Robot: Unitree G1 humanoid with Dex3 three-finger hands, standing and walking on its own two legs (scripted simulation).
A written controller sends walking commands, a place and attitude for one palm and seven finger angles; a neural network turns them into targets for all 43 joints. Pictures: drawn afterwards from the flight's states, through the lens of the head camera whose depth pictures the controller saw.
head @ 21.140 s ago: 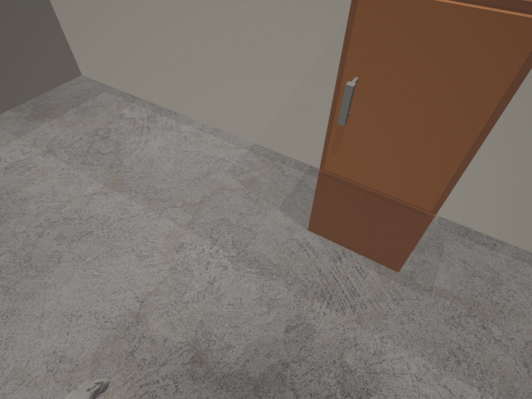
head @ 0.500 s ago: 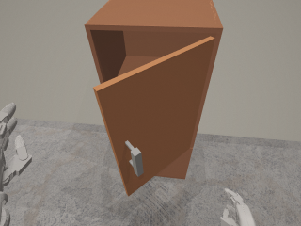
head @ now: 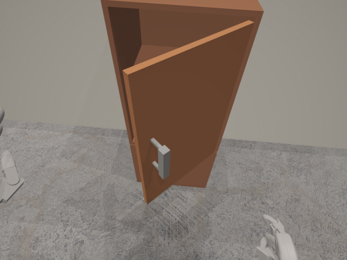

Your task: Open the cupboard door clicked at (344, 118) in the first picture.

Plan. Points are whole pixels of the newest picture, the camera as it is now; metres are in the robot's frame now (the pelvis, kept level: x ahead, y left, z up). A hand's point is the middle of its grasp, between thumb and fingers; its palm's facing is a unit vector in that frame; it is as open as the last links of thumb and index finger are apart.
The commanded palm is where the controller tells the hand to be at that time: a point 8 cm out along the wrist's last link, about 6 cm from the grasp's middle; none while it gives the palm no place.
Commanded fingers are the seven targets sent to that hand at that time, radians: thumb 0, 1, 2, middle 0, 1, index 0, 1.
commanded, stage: step back with the hand held close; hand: left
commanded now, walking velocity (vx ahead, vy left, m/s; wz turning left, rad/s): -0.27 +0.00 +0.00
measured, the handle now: (159, 158) +0.38 +0.06 -0.02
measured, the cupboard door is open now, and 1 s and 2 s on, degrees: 46 46 46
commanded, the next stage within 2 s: stop stepping back and stand still in 0.62 s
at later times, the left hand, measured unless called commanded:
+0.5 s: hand out of the picture +0.12 +0.28 +0.18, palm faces +0.45 -0.74 -0.50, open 7.4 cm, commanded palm +0.06 +0.31 +0.19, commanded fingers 0.00 0.90 0.90 -0.20 -0.30 -0.20 -0.30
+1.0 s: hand out of the picture +0.04 +0.25 +0.17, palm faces +0.39 -0.80 -0.46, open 7.4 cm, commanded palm -0.02 +0.27 +0.19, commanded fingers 0.00 0.90 0.90 -0.20 -0.30 -0.20 -0.30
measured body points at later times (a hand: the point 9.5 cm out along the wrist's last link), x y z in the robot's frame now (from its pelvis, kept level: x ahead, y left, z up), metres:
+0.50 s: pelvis -0.08 +0.00 +0.01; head -0.05 +0.04 +0.46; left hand +0.09 +0.32 +0.21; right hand +0.10 -0.24 -0.06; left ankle +0.03 +0.08 -0.73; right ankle -0.14 -0.13 -0.67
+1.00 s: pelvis -0.18 -0.01 +0.00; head -0.19 +0.01 +0.45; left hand +0.01 +0.29 +0.19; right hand -0.07 -0.28 -0.07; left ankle -0.09 +0.06 -0.73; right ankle -0.28 -0.13 -0.73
